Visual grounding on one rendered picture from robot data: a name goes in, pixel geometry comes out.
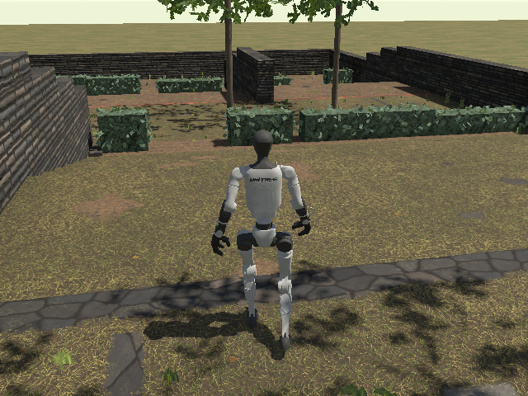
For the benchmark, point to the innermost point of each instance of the robot left forearm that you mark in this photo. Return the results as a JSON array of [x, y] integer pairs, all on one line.
[[222, 222]]

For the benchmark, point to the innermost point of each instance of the robot right forearm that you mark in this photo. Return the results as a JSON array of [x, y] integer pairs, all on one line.
[[303, 213]]

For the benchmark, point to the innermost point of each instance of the robot left upper arm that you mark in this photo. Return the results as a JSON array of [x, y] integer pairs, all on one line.
[[233, 186]]

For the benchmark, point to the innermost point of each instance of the robot right hand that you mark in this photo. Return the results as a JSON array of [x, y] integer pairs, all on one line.
[[299, 224]]

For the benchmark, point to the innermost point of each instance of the robot left hand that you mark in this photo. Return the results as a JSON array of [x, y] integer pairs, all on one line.
[[216, 244]]

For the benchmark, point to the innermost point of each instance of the robot left thigh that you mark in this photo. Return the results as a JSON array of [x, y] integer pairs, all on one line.
[[245, 247]]

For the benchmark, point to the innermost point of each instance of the right robot foot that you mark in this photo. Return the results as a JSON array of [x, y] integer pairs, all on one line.
[[285, 342]]

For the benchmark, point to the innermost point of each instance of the robot right upper arm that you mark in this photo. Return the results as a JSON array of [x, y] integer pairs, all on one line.
[[289, 174]]

